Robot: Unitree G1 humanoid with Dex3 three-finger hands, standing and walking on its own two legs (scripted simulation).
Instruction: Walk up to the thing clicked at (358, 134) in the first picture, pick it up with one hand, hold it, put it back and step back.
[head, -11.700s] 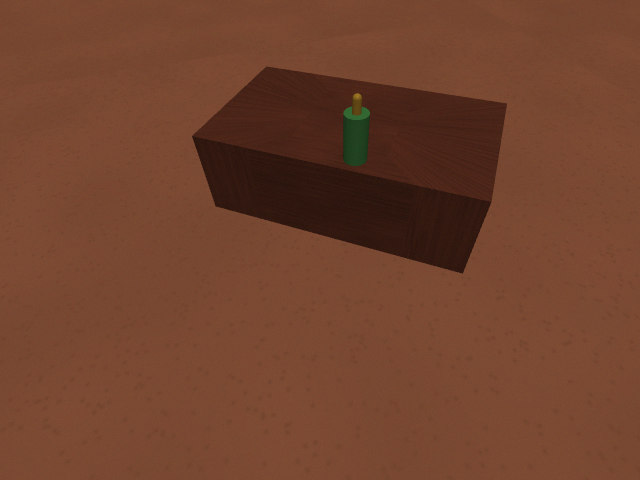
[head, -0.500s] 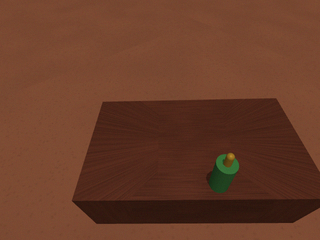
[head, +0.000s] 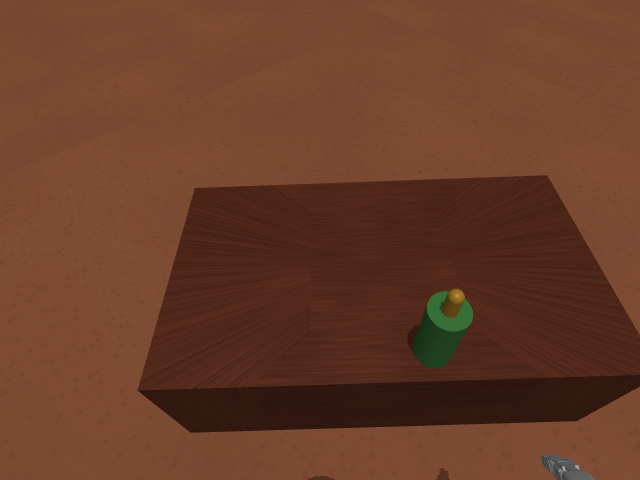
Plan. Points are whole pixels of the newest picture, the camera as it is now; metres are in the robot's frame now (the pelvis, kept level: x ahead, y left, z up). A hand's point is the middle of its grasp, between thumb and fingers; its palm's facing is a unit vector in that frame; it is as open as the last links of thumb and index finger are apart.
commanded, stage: go down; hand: right
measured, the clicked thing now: (443, 324) +0.44 -0.21 -0.26
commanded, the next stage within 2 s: none
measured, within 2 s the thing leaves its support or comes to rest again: neither
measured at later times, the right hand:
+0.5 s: hand out of the picture +0.15 -0.26 -0.15, palm faces +0.02 +0.94 -0.33, open 17.2 cm
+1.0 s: hand (551, 476) +0.16 -0.27 -0.14, palm faces +0.04 +0.94 -0.34, open 17.6 cm
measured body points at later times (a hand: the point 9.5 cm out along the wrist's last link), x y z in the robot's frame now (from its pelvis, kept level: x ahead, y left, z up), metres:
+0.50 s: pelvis +0.01 -0.01 -0.03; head +0.06 -0.01 +0.42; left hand +0.15 +0.25 -0.12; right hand +0.15 -0.31 -0.13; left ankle +0.00 +0.13 -0.74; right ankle +0.00 -0.12 -0.74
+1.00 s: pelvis +0.02 -0.01 -0.05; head +0.06 -0.02 +0.40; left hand +0.19 +0.24 -0.13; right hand +0.15 -0.32 -0.12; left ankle +0.00 +0.13 -0.74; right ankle +0.00 -0.12 -0.74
